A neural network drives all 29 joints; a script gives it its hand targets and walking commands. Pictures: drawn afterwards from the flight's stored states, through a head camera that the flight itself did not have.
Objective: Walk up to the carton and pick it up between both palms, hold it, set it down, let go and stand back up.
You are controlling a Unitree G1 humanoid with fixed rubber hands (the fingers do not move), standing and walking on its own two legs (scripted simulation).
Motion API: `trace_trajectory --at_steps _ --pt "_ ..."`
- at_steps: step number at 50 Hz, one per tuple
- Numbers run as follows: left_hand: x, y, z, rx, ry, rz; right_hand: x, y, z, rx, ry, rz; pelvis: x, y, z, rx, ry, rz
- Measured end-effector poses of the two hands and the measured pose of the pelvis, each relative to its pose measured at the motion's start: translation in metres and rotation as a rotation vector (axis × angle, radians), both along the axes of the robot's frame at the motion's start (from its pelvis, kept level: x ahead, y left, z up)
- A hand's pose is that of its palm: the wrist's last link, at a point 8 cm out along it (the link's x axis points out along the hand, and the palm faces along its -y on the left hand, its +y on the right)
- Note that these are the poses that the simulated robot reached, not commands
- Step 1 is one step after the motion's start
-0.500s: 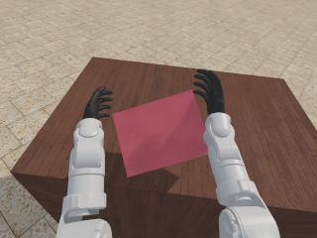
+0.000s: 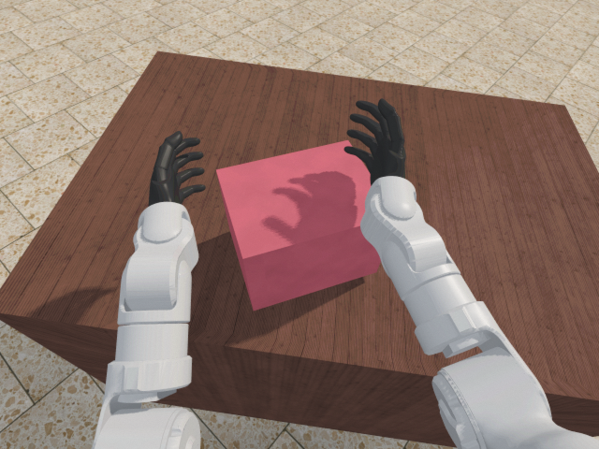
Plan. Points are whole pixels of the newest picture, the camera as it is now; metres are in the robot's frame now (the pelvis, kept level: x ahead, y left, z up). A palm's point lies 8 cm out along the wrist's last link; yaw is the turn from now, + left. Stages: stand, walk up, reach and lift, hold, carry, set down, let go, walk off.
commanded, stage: set down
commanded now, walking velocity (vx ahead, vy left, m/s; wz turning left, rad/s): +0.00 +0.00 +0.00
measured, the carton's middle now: (301, 224) +0.42 +0.02 +0.00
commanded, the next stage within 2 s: none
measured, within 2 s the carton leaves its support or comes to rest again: rests again in 0.02 s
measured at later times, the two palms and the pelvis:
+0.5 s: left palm (190, 181) +0.37 +0.16 +0.14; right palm (404, 170) +0.42 -0.09 +0.15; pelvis +0.01 +0.01 +0.00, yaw -2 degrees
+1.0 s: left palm (223, 194) +0.37 +0.12 +0.12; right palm (380, 175) +0.43 -0.07 +0.12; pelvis -0.02 -0.01 -0.01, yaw -3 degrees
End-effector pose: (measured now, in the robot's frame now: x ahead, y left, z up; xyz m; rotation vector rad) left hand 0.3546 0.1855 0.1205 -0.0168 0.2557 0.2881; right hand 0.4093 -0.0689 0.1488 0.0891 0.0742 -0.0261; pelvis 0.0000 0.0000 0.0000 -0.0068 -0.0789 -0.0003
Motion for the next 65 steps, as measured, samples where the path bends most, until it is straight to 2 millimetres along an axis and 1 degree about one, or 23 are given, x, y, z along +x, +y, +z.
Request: trace_trajectory --at_steps 3,5,7,9,12,16,19,24,32,41,53,65 --pt "0.003 0.002 -0.003 -0.012 -0.029 -0.02 -0.002 0.001 -0.016 0.035 0.03 0.01 0.003 0.0 0.0 -0.006 0.065 0.008" --pt "0.004 -0.001 0.001 -0.015 -0.053 -0.04 -0.004 0.002 -0.023 0.05 0.04 0.02 0.006 0.001 0.0 -0.009 0.1 0.009" --pt "0.006 -0.007 0.007 -0.02 -0.067 -0.058 -0.006 0.001 -0.026 0.059 0.036 0.028 0.008 0.003 -0.001 -0.01 0.126 0.006" --pt "0.007 -0.012 0.013 -0.023 -0.069 -0.071 -0.006 -0.002 -0.023 0.062 0.017 0.03 0.009 0.005 -0.001 -0.01 0.142 -0.001" --pt "0.011 -0.018 0.022 -0.023 -0.064 -0.077 -0.002 -0.009 -0.011 0.059 -0.025 0.021 0.01 0.008 -0.001 -0.008 0.152 -0.015" --pt "0.015 -0.02 0.031 -0.019 -0.058 -0.066 0.005 -0.02 0.005 0.04 -0.053 -0.001 0.009 0.009 0.0 -0.004 0.151 -0.032" --pt "0.016 -0.021 0.033 -0.022 -0.055 -0.062 0.009 -0.025 0.009 0.026 -0.04 -0.01 0.009 0.009 0.0 -0.002 0.149 -0.039" --pt "0.014 -0.025 0.026 -0.036 -0.037 -0.059 0.007 -0.026 0.0 0.011 0.005 -0.015 0.006 0.008 0.0 -0.001 0.145 -0.042" --pt "0.007 -0.038 0.008 -0.05 -0.018 -0.036 0.0 -0.017 -0.022 0.006 0.048 0.014 -0.005 0.006 -0.001 0.0 0.162 -0.045" --pt "0.01 -0.055 0.0 -0.032 -0.01 0.013 0.009 -0.006 -0.035 -0.034 0.094 0.064 -0.016 -0.003 -0.004 0.003 0.204 -0.051" --pt "0.018 -0.062 -0.001 0.012 -0.027 0.057 0.026 -0.005 -0.033 -0.072 0.108 0.099 -0.017 -0.016 -0.006 0.002 0.229 -0.048" --pt "0.02 -0.063 -0.002 0.031 -0.036 0.056 0.034 -0.004 -0.031 -0.107 0.125 0.119 -0.02 -0.018 -0.006 0.002 0.233 -0.047"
